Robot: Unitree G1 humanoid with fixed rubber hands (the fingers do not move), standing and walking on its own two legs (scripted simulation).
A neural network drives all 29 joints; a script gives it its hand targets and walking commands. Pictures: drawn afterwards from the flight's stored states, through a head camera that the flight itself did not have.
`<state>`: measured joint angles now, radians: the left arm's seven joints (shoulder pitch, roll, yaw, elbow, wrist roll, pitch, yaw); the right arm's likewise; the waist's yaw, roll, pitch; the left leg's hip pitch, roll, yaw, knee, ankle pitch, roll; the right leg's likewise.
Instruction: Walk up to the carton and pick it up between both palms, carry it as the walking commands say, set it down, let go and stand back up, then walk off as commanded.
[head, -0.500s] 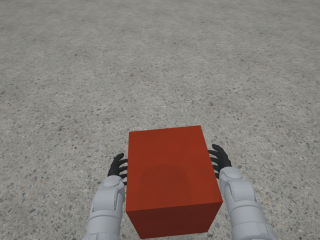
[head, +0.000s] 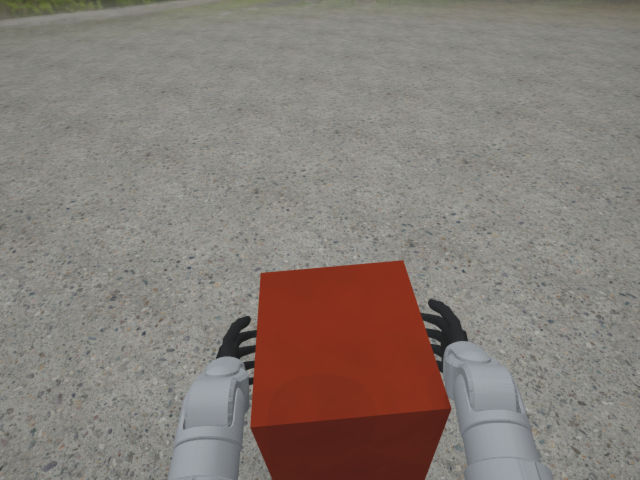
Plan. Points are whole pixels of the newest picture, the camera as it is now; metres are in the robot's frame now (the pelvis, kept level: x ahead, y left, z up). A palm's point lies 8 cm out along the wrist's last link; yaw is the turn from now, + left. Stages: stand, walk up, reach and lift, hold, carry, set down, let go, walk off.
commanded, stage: reach and lift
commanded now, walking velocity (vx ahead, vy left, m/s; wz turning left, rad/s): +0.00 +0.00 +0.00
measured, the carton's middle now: (342, 381) +0.29 +0.01 -0.02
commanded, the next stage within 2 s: hold in 1.12 s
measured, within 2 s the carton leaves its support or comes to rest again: neither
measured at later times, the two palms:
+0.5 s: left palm (242, 357) +0.29 +0.15 +0.03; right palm (465, 354) +0.29 -0.15 +0.04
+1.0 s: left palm (239, 373) +0.27 +0.15 +0.03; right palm (468, 368) +0.27 -0.15 +0.04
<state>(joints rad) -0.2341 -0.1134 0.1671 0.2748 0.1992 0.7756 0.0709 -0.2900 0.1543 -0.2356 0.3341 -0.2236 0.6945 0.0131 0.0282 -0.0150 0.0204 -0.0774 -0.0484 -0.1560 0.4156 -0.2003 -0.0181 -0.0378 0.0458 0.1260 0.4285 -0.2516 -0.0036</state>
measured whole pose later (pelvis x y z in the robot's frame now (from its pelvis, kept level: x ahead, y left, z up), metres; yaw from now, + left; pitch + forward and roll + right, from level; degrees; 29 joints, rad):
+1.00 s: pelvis +0.00 +0.01 +0.00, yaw -1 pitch -7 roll +0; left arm -0.19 -0.12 0.12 0.23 0.19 0.77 0.07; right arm -0.22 0.14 -0.20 0.22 -0.22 0.74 0.01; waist 0.00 -0.02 0.02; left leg -0.10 -0.05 -0.13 0.42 -0.19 -0.01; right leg -0.06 0.04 0.15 0.43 -0.24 0.01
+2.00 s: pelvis -0.01 +0.02 +0.00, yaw -2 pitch -8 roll +0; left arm -0.17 -0.12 0.12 0.21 0.20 0.79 0.06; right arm -0.21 0.14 -0.18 0.20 -0.21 0.76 0.01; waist 0.00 -0.02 0.02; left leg -0.10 -0.06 -0.12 0.43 -0.20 0.00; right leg -0.06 0.03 0.15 0.44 -0.24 0.02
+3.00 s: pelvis -0.11 +0.00 -0.03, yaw -19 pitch +5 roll +2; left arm -0.63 -0.05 0.23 -0.14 0.04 1.25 0.19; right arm -0.65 0.14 -0.30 -0.10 -0.05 1.14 -0.15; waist -0.02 -0.10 0.21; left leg -0.43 0.03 0.10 0.72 -0.38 -0.01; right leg -0.62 0.07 0.00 0.73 -0.29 -0.05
